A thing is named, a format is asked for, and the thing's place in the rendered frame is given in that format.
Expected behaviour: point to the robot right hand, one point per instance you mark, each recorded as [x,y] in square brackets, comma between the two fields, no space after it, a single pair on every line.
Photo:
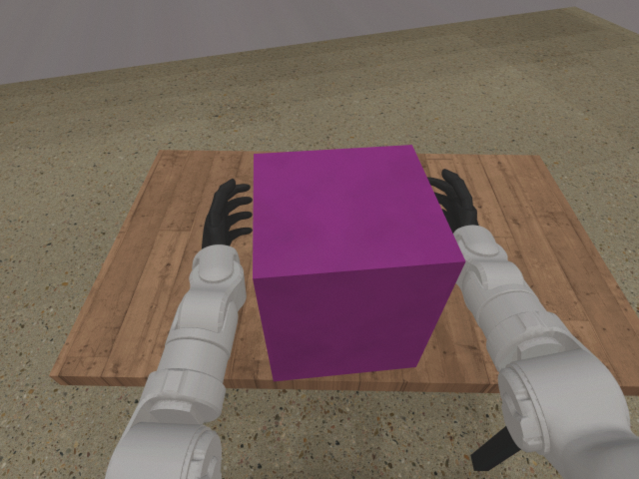
[459,209]

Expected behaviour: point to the left robot upper arm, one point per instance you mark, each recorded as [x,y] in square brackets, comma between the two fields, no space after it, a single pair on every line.
[153,450]

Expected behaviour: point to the right robot forearm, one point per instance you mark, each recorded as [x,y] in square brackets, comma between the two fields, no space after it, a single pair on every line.
[514,322]

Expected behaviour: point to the carton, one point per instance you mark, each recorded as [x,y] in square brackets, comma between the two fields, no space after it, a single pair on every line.
[353,260]

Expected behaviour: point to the right robot upper arm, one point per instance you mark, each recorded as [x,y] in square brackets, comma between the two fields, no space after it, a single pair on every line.
[565,407]

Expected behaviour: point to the robot left hand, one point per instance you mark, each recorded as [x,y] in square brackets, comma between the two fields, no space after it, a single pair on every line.
[218,222]

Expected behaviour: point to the left robot forearm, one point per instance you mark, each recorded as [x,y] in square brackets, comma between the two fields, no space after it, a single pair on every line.
[187,387]

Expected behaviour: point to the table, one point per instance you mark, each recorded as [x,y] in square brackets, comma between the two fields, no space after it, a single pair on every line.
[120,333]

